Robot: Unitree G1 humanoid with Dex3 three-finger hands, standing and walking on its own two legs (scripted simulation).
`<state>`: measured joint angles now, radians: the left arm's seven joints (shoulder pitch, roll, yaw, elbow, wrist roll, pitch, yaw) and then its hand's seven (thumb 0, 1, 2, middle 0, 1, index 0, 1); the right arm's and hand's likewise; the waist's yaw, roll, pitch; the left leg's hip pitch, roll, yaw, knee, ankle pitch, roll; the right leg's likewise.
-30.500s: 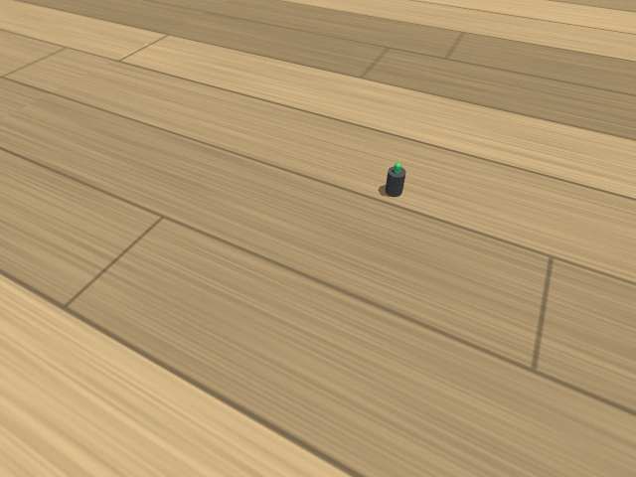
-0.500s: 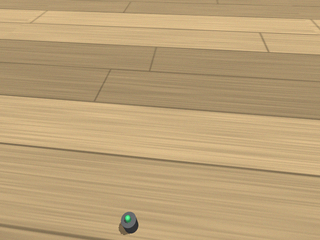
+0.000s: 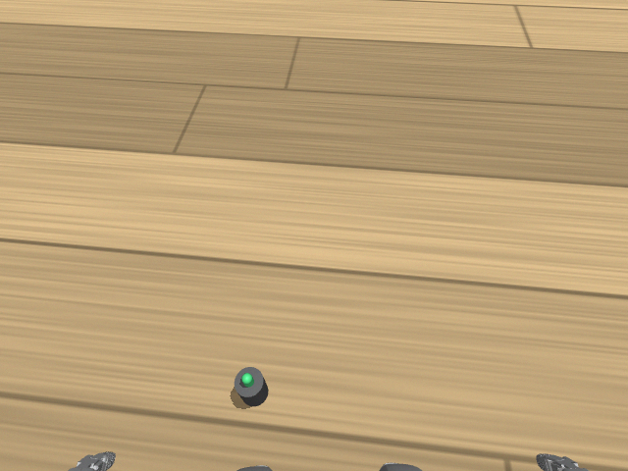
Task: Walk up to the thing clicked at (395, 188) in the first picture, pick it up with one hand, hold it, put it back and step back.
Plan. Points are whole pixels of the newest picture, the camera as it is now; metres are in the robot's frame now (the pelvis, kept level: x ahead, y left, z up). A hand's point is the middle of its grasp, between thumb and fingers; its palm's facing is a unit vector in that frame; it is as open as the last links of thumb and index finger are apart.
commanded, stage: step back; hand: left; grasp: from the side
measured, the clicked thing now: (250, 385) +0.39 +0.21 -0.68
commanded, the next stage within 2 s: none
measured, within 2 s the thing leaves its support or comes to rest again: neither
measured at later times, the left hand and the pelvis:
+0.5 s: hand out of the picture +0.04 +0.30 -0.16, palm faces -0.07 -0.93 -0.37, open 7.4 cm; pelvis -0.08 +0.05 +0.00, yaw -2 degrees
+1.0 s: hand out of the picture -0.07 +0.29 -0.15, palm faces -0.02 -0.92 -0.38, open 7.4 cm; pelvis -0.21 +0.04 -0.01, yaw +0 degrees
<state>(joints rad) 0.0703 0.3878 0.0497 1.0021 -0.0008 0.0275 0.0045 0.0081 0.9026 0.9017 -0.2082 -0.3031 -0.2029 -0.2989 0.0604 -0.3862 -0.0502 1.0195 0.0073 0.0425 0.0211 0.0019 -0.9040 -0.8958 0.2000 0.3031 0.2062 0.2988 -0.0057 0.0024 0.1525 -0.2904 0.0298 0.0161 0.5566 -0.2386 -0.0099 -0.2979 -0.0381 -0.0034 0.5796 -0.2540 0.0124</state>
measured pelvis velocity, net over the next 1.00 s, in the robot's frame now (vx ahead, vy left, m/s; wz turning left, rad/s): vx -0.21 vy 0.04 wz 0.00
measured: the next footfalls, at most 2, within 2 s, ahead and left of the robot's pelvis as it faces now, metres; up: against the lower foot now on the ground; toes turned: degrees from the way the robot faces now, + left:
left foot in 0.24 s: -0.03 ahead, +0.14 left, +0.00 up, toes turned -1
right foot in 0.66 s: -0.10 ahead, -0.09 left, +0.00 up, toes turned +0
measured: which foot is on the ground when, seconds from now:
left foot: down 0.00-0.04, up 0.06-0.22, down 0.24-0.68, up 0.70-0.98, down 1.00-1.00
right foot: down 0.00-0.24, up 0.26-0.64, down 0.66-1.00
